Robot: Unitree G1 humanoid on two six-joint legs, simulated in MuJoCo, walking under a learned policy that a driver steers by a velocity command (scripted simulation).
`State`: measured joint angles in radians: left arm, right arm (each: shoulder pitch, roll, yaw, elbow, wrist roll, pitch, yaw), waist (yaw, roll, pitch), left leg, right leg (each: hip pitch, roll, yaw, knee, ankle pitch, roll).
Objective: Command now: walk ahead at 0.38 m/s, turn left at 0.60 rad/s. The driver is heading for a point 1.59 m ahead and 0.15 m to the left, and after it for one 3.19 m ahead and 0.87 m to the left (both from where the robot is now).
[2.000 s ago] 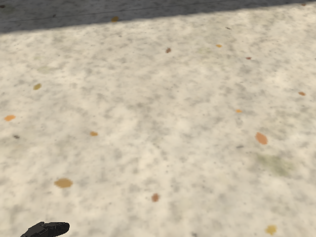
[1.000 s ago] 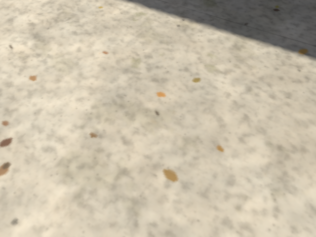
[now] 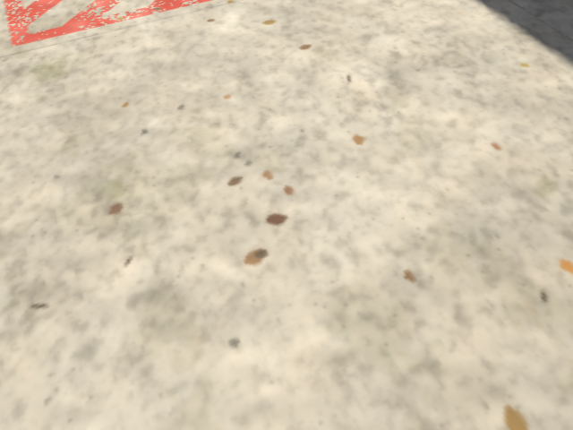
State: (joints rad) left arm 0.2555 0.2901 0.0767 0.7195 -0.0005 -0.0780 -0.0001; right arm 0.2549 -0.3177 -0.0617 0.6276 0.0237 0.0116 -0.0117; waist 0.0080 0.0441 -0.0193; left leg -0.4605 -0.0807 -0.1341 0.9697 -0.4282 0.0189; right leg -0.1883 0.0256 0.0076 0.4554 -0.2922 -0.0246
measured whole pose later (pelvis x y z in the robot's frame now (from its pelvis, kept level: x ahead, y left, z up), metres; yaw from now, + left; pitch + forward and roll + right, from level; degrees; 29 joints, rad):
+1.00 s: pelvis +0.51 +0.13 -0.02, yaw +12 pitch +2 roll +0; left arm 0.14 0.31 0.04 0.62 0.00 -0.06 -0.03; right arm 0.25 -0.32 -0.02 0.73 0.00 -0.04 -0.01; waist -0.01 0.01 0.08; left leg -0.40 -0.05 -0.07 1.27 -0.49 -0.04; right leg -0.47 0.08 0.00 0.53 -0.10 -0.08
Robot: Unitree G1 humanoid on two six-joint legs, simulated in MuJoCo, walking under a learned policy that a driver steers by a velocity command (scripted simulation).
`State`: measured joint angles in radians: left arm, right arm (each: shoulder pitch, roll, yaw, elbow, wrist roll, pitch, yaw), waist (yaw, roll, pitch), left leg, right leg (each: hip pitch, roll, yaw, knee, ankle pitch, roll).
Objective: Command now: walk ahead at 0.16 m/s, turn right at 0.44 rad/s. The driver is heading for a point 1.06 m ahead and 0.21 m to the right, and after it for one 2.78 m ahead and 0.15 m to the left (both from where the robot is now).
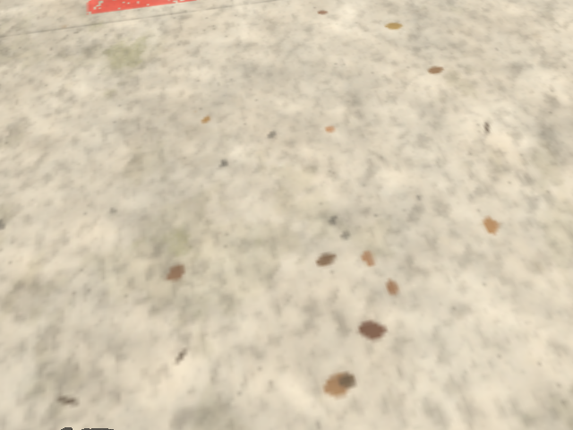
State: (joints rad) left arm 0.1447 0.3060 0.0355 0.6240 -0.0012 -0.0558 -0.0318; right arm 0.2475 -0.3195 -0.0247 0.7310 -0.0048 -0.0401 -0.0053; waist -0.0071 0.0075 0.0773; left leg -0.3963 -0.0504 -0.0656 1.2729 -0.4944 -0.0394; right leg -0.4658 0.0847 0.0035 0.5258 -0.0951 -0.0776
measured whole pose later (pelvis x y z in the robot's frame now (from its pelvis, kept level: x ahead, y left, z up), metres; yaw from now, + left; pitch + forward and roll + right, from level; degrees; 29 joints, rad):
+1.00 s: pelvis +0.16 -0.05 +0.02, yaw -29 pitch +2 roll +1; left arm 0.40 0.26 0.03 0.70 0.01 -0.05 0.00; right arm 0.20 -0.32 -0.07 0.76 0.02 -0.07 0.04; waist 0.03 0.05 0.00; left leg -0.66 0.09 0.01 0.94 -0.09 -0.02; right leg -0.02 0.03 -0.02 0.26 -0.28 -0.06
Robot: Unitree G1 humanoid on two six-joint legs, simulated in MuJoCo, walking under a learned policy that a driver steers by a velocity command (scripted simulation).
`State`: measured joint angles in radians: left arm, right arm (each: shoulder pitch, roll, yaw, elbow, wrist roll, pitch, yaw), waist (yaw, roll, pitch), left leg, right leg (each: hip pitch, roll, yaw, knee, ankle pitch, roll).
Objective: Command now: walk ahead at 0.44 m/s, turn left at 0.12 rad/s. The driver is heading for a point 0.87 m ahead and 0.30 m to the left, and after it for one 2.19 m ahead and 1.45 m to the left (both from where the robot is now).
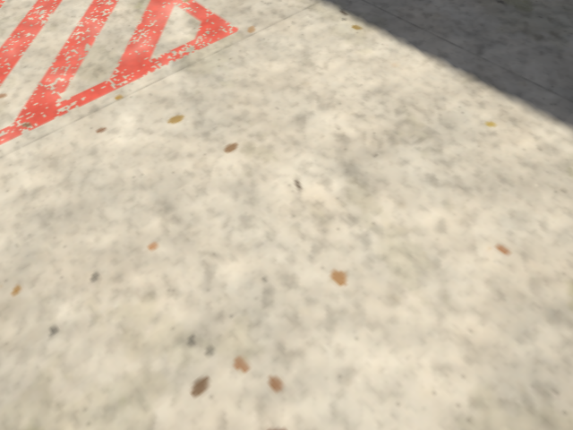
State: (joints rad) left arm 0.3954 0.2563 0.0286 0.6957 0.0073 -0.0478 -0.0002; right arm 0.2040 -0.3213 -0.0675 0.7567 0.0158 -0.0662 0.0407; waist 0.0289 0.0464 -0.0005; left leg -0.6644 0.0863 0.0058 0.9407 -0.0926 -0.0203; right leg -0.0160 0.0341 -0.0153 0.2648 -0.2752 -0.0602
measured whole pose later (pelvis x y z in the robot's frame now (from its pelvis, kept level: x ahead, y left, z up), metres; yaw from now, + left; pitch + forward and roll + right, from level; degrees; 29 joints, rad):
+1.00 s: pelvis +0.56 +0.07 +0.00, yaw +34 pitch +1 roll -2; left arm 0.34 0.27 0.06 0.76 0.01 -0.09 0.00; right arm 0.19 -0.32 -0.07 0.65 0.02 -0.01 0.01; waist 0.06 0.05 0.03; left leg -0.67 0.07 -0.07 1.02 -0.18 -0.02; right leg -0.10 0.01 -0.12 0.31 -0.22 -0.03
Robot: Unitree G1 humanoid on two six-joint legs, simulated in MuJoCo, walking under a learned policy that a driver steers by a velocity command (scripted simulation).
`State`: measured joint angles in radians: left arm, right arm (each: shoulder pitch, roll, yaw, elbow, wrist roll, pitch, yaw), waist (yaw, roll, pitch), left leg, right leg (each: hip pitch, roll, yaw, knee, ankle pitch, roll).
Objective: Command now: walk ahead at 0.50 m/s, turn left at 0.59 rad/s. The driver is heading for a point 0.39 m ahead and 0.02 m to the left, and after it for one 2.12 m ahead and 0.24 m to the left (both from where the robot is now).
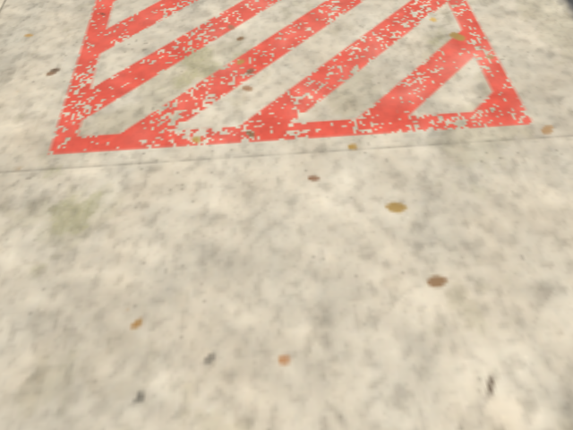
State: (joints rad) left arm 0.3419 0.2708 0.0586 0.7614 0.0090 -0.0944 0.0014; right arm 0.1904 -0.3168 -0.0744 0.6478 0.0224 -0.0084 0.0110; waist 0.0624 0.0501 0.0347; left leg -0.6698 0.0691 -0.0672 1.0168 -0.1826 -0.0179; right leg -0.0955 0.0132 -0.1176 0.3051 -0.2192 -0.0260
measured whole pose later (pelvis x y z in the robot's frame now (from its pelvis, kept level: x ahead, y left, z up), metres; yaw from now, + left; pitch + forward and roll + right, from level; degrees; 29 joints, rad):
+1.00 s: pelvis +0.36 +0.06 -0.01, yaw +21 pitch +0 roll +0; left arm 0.10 0.23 0.02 0.76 0.01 -0.03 -0.01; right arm 0.24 -0.25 -0.03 0.83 -0.01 0.04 -0.02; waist -0.01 0.00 0.03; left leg -0.13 -0.05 -0.09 0.52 -0.38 0.02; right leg -0.34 0.02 0.00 0.53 -0.19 -0.02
